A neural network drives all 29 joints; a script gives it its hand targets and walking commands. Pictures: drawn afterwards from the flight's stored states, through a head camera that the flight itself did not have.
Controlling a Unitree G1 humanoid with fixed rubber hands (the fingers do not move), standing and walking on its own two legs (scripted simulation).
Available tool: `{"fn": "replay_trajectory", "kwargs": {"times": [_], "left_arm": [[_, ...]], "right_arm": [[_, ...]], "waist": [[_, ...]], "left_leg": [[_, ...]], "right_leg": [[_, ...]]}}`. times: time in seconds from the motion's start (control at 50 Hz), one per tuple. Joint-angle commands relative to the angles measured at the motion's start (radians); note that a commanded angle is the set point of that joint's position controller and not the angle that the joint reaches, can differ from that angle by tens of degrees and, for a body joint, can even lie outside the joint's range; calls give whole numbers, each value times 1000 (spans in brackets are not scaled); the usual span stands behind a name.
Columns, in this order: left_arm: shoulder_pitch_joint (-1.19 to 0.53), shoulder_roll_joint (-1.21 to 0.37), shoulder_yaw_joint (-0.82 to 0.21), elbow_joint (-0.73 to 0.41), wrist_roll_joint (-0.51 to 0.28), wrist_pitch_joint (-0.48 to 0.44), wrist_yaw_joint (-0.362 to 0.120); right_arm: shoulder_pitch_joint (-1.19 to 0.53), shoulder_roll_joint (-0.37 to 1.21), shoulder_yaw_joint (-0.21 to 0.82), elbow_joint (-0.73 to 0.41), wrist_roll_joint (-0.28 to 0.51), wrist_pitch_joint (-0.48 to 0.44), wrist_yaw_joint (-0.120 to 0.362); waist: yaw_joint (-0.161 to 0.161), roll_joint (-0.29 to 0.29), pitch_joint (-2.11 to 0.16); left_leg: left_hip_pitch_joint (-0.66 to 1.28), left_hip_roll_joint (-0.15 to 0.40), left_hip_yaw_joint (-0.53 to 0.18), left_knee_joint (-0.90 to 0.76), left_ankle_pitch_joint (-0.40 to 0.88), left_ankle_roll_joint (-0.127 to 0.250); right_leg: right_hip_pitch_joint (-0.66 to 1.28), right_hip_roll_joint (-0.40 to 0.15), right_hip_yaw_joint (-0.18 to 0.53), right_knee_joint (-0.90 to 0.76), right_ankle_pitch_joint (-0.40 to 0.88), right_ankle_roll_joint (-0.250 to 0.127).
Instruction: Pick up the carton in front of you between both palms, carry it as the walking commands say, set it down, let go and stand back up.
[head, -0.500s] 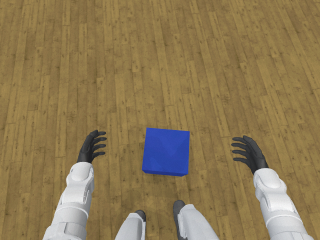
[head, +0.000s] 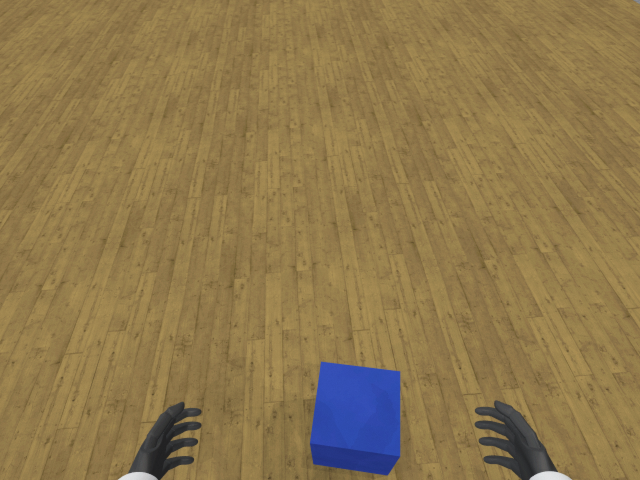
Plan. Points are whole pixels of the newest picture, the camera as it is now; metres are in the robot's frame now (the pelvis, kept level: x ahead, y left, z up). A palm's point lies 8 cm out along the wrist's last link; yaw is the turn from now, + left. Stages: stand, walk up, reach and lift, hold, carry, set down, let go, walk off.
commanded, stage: let go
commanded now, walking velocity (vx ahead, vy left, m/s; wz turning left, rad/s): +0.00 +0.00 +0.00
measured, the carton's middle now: (355, 419) +0.38 -0.06 -0.65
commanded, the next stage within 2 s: stand in 0.32 s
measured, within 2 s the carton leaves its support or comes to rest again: neither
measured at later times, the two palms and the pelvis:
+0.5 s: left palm out of the picture +0.13 +0.26 -0.08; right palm out of the picture +0.15 -0.29 -0.08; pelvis +0.00 -0.01 -0.01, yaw +0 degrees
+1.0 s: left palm out of the picture +0.11 +0.27 -0.09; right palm out of the picture +0.13 -0.31 -0.10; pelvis +0.01 -0.02 +0.00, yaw +1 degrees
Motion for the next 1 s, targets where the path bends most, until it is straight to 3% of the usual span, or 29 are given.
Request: {"fn": "replay_trajectory", "kwargs": {"times": [0.0, 0.18, 0.2, 0.22, 0.3, 0.32, 0.36, 0.4, 0.56, 0.8, 0.98], "left_arm": [[-56, 74, 14, -105, -4, 13, -7], [-53, 80, 25, -112, 11, 42, -7], [-3, 79, 26, -52, -6, 12, 16], [-12, 78, 22, -70, -1, 7, 25], [-41, 92, 17, -82, -3, 5, 32], [-34, 216, 53, 73, 40, -19, 67], [-39, 222, 48, 103, 48, -43, 81], [-62, 207, 42, 128, 47, -59, 81], [-72, 240, 35, 229, 40, -86, 81], [-82, 278, 34, 330, 29, -92, 86], [-104, 285, 29, 392, 24, -93, 84]], "right_arm": [[-32, -102, -39, -93, -12, 16, -3], [-39, -94, -42, -111, -19, 43, -2], [-69, -123, -45, -162, -37, 95, -29], [-48, -122, -32, -149, -31, 108, -40], [-48, -108, -18, -150, -19, 124, -56], [-88, -207, -48, -8, -30, 47, -92], [-57, -191, -41, 24, -37, -10, -101], [-64, -188, -38, 61, -43, -41, -98], [-66, -234, -32, 171, -36, -79, -98], [-57, -269, -15, 278, -32, -92, -106], [-68, -281, -6, 336, -29, -97, -110]], "waist": [[-10, -3, -6], [-2, 6, -11], [3, -18, -70], [5, 6, -58], [-5, 10, -52], [16, 44, -14], [-4, 9, -44], [-3, 5, -50], [-2, -23, -118], [3, -18, -107], [5, -11, -97]], "left_leg": [[-121, 34, 8, -121, 159, -38], [-76, 26, 16, -89, 236, -44], [-16, 21, 18, -46, 317, -44], [-19, 19, 16, -37, 335, -48], [-32, 13, 15, -36, 319, -40], [-147, 56, 2, 7, 175, -56], [-105, 64, -24, -1, 61, -47], [-108, 72, -44, -13, 13, -37], [-51, 93, -63, 6, 233, -33], [-32, 106, -75, -16, 308, -28], [-25, 114, -81, -48, 301, -25]], "right_leg": [[163, 37, -57, -9, 149, 3], [194, 34, -50, -4, 191, -1], [159, 63, -57, 23, 168, 7], [141, 61, -58, 26, 167, 2], [111, 53, -43, 25, 181, 4], [-9, -46, -10, 23, 152, 9], [-53, -64, 28, 7, 59, -4], [-67, -62, 38, -2, -4, -12], [-4, -77, 46, 19, 205, -26], [50, -95, 58, 0, 289, -30], [69, -100, 61, -25, 280, -31]]}}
